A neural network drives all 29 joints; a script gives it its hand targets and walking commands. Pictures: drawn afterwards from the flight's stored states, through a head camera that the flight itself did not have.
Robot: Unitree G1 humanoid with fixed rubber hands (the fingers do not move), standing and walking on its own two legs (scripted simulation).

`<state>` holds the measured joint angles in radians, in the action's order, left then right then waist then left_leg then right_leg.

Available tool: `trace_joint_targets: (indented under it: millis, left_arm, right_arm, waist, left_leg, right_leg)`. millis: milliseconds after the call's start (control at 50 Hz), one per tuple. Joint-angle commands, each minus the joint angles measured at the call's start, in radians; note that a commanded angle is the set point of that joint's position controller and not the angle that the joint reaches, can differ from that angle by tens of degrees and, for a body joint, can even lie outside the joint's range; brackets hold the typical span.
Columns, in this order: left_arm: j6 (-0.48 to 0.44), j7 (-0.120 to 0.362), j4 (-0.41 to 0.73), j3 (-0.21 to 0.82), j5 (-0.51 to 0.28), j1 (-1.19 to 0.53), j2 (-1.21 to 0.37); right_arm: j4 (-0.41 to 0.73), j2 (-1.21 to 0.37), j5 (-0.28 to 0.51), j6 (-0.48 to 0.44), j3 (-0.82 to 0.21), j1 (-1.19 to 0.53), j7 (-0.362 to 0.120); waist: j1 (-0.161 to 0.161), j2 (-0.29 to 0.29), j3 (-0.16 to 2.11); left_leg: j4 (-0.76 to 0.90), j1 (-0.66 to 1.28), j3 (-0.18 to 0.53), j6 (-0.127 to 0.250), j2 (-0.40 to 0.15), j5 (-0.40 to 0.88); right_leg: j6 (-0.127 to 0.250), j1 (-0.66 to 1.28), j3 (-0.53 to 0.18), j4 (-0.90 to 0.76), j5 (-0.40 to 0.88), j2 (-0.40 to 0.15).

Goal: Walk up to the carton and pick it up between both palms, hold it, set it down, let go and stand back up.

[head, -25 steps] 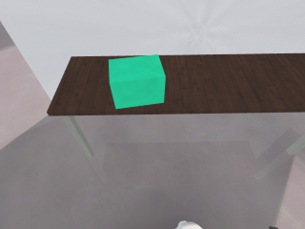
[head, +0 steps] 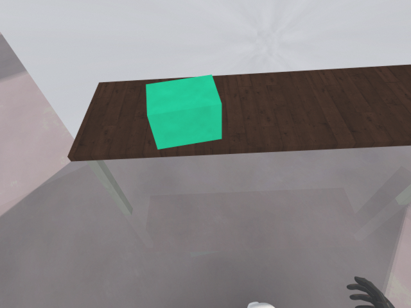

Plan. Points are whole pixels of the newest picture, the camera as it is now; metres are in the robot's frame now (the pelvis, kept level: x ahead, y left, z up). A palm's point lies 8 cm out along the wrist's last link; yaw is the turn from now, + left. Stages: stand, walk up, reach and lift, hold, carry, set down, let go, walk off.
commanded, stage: walk up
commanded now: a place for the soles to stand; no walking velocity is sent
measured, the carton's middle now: (184, 112) +0.76 +0.09 -0.11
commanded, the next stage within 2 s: none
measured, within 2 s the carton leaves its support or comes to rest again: neither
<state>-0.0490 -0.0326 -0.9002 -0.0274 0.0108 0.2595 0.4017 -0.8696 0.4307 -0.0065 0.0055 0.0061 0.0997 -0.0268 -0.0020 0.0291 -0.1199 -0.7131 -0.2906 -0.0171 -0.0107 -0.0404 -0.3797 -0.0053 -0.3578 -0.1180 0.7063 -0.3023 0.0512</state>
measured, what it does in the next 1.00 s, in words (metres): walks ahead: left foot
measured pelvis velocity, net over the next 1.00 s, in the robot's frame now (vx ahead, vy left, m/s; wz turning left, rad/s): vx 0.20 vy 0.09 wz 0.00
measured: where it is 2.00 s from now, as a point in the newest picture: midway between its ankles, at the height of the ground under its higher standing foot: (200, 274)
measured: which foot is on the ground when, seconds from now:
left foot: down 0.00-0.32, up 0.34-0.70, down 0.72-1.00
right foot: down 0.00-0.72, up 0.74-1.00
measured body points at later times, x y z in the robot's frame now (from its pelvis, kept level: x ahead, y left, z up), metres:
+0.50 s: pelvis +0.08 -0.01 +0.01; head +0.08 -0.04 +0.46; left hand +0.13 +0.33 -0.07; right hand +0.17 -0.32 -0.12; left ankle +0.10 +0.13 -0.67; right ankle +0.06 -0.13 -0.72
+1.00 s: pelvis +0.20 +0.09 +0.01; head +0.20 +0.12 +0.46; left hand +0.24 +0.41 -0.12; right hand +0.24 -0.24 -0.08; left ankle +0.24 +0.16 -0.72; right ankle +0.25 -0.09 -0.64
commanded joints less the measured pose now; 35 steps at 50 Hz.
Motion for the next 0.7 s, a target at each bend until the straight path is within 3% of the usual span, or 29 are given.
trace_joint_targets:
  millis: [0,80,100,120,140,160,180,200,220,240,260,280,300,320,340,380,420,460,500,540,560,580,600,640,660,680]
  left_arm:
    - [-0.019,0.007,0.026,-0.035,-0.003,-0.046,0.201]
    - [-0.023,0.009,0.034,-0.038,-0.005,-0.034,0.203]
    - [-0.037,0.031,0.046,-0.076,0.008,0.053,0.281]
    - [-0.038,0.037,0.05,-0.089,0.013,0.044,0.294]
    - [-0.035,0.039,0.045,-0.096,0.018,0.033,0.284]
    - [-0.033,0.044,0.062,-0.085,0.017,-0.004,0.264]
    - [-0.04,0.045,0.066,-0.071,0.01,-0.024,0.241]
    - [-0.053,0.044,0.064,-0.063,0.013,-0.024,0.246]
    - [-0.066,0.049,0.06,-0.061,0.011,-0.026,0.245]
    - [-0.077,0.049,0.048,-0.06,0.003,0.002,0.235]
    - [-0.082,0.047,0.031,-0.069,0.0,0.039,0.232]
    - [-0.088,0.037,0.004,-0.083,0.0,0.142,0.261]
    - [-0.093,0.028,-0.024,-0.117,-0.001,0.259,0.355]
    - [-0.091,0.023,-0.018,-0.119,-0.008,0.288,0.377]
    - [-0.089,0.014,0.001,-0.125,-0.014,0.265,0.381]
    - [-0.083,0.002,0.02,-0.11,-0.019,0.186,0.343]
    - [-0.087,0.0,0.038,-0.101,-0.025,0.155,0.302]
    - [-0.086,0.003,0.053,-0.096,-0.026,0.172,0.301]
    - [-0.086,0.004,0.061,-0.102,-0.021,0.152,0.327]
    - [-0.084,0.006,0.07,-0.099,-0.017,0.123,0.337]
    - [-0.083,0.009,0.082,-0.099,-0.011,0.099,0.341]
    - [-0.081,0.009,0.076,-0.096,-0.017,0.09,0.349]
    - [-0.078,0.009,0.084,-0.1,-0.015,0.058,0.359]
    - [-0.073,0.011,0.095,-0.095,-0.013,-0.009,0.353]
    - [-0.069,0.013,0.098,-0.089,-0.012,-0.048,0.335]
    - [-0.071,0.014,0.102,-0.075,-0.01,-0.037,0.278]
  right_arm:
    - [0.028,0.196,-0.004,-0.029,0.089,-0.051,0.014]
    - [0.03,0.191,-0.003,-0.024,0.083,-0.053,0.014]
    - [0.06,0.27,-0.027,-0.032,0.125,0.008,-0.013]
    - [0.06,0.283,-0.034,-0.033,0.133,0.029,-0.022]
    - [0.058,0.288,-0.037,-0.031,0.145,0.067,-0.025]
    - [0.047,0.295,-0.032,-0.033,0.154,0.107,-0.023]
    - [0.053,0.304,-0.038,-0.037,0.158,0.102,-0.02]
    - [0.055,0.297,-0.033,-0.042,0.152,0.09,-0.022]
    - [0.054,0.287,-0.032,-0.045,0.147,0.109,-0.019]
    - [0.059,0.27,-0.026,-0.043,0.138,0.111,-0.018]
    - [0.066,0.246,-0.022,-0.036,0.127,0.072,-0.019]
    - [0.1,0.207,-0.012,-0.035,0.113,0.006,-0.021]
    - [0.133,0.149,-0.01,-0.034,0.094,-0.037,-0.024]
    - [0.154,0.176,-0.022,-0.029,0.095,-0.084,-0.013]
    - [0.143,0.204,-0.026,-0.029,0.098,-0.068,-0.009]
    - [0.115,0.197,-0.017,-0.033,0.097,0.001,-0.011]
    - [0.107,0.191,-0.009,-0.033,0.109,0.058,-0.017]
    - [0.117,0.187,-0.01,-0.03,0.105,0.021,-0.024]
    - [0.12,0.186,-0.015,-0.028,0.108,-0.011,-0.032]
    - [0.133,0.186,-0.014,-0.03,0.11,-0.058,-0.037]
    - [0.127,0.188,-0.013,-0.034,0.112,-0.06,-0.04]
    - [0.125,0.198,-0.012,-0.037,0.114,-0.067,-0.045]
    - [0.124,0.198,-0.01,-0.04,0.118,-0.048,-0.045]
    - [0.087,0.201,-0.009,-0.047,0.126,0.066,-0.047]
    - [0.037,0.208,-0.005,-0.053,0.139,0.174,-0.041]
    - [-0.016,0.243,-0.012,-0.064,0.156,0.342,-0.028]
  waist:
    - [-0.009,-0.017,0.174]
    - [-0.011,0.04,0.185]
    - [-0.009,0.083,0.226]
    - [-0.021,0.078,0.171]
    - [-0.043,0.093,0.134]
    - [-0.074,0.149,0.103]
    - [-0.078,0.198,0.065]
    - [-0.075,0.174,0.068]
    - [-0.072,0.113,0.102]
    - [-0.045,0.076,0.142]
    - [-0.005,0.042,0.18]
    - [0.06,-0.026,0.213]
    - [0.124,-0.273,0.173]
    - [0.132,-0.214,0.11]
    - [0.116,-0.127,0.09]
    - [0.067,-0.088,0.038]
    - [0.034,-0.127,0.07]
    - [0.054,-0.145,0.043]
    - [0.059,-0.17,0.014]
    - [0.066,-0.206,-0.043]
    - [0.051,-0.198,-0.051]
    - [0.055,-0.166,-0.078]
    - [0.036,-0.197,-0.085]
    - [-0.026,-0.202,-0.047]
    - [-0.094,-0.166,-0.001]
    - [-0.178,-0.044,0.121]
  left_leg:
    - [0.252,0.085,0.135,0.119,-0.117,0.002]
    - [0.222,0.066,0.101,0.102,-0.1,0.029]
    - [0.207,0.079,0.157,0.137,-0.078,-0.352]
    - [0.252,0.084,0.223,0.161,-0.098,-0.495]
    - [0.333,0.142,0.264,0.179,-0.136,-0.587]
    - [0.406,0.207,0.346,0.211,-0.223,-0.599]
    - [0.446,0.24,0.397,0.251,-0.287,-0.529]
    - [0.401,0.29,0.382,0.268,-0.303,-0.366]
    - [0.327,0.321,0.322,0.266,-0.278,-0.206]
    - [0.242,0.317,0.243,0.232,-0.222,-0.067]
    - [0.143,0.176,0.172,0.184,-0.162,0.003]
    - [-0.028,-0.073,0.069,0.112,-0.074,-0.003]
    - [-0.302,-0.418,0.002,0.043,0.061,-0.126]
    - [-0.385,-0.582,0.069,0.04,0.057,-0.205]
    - [-0.387,-0.601,0.116,0.046,0.027,-0.194]
    - [-0.371,-0.544,0.099,0.059,-0.03,-0.112]
    - [-0.35,-0.468,0.104,0.042,-0.037,-0.065]
    - [-0.275,-0.39,0.07,0.028,-0.05,-0.042]
    - [-0.2,-0.377,0.067,0.028,-0.061,-0.012]
    - [-0.159,-0.346,0.028,0.025,-0.074,0.042]
    - [-0.117,-0.31,0.046,0.03,-0.085,0.07]
    - [-0.079,-0.269,0.03,0.022,-0.082,0.083]
    - [-0.034,-0.24,0.039,0.031,-0.085,0.084]
    - [0.064,-0.066,0.012,0.049,-0.061,0.09]
    - [0.134,0.139,-0.038,0.055,-0.031,0.13]
    - [0.185,0.341,0.01,0.076,-0.015,0.161]
  right_leg:
    - [0.064,0.019,-0.098,-0.109,0.194,-0.067]
    - [0.076,0.039,-0.115,-0.123,0.199,-0.08]
    - [0.119,0.018,-0.152,-0.126,-0.262,-0.103]
    - [0.109,-0.069,-0.126,-0.105,-0.426,-0.075]
    - [0.078,-0.163,-0.05,-0.062,-0.421,-0.034]
    - [0.057,-0.267,0.053,0.043,-0.324,-0.018]
    - [0.036,-0.315,0.133,0.092,-0.233,-0.018]
    - [0.024,-0.323,0.125,0.052,-0.199,-0.061]
    - [0.031,-0.258,0.117,-0.041,-0.176,-0.064]
    - [0.038,-0.159,0.124,-0.164,-0.09,-0.048]
    - [0.057,0.042,0.099,-0.236,-0.07,-0.029]
    - [0.091,0.287,-0.053,-0.301,-0.12,-0.078]
    - [0.145,0.5,-0.472,-0.394,-0.194,-0.27]
    - [0.223,0.511,-0.67,-0.425,-0.164,-0.367]
    - [0.24,0.52,-0.681,-0.404,-0.081,-0.395]
    - [0.231,0.457,-0.487,-0.347,0.184,-0.369]
    - [0.227,0.428,-0.369,-0.301,0.418,-0.313]
    - [0.22,0.325,-0.313,-0.325,0.405,-0.298]
    - [0.25,0.28,-0.29,-0.339,0.351,-0.307]
    - [0.256,0.19,-0.255,-0.374,0.289,-0.298]
    - [0.26,0.153,-0.282,-0.379,0.212,-0.31]
    - [0.249,0.11,-0.264,-0.378,0.155,-0.297]
    - [0.239,0.092,-0.278,-0.36,0.132,-0.304]
    - [0.204,0.021,-0.222,-0.281,0.175,-0.282]
    - [0.17,-0.052,-0.145,-0.177,0.251,-0.247]
    - [0.123,-0.09,-0.071,0.113,0.312,-0.165]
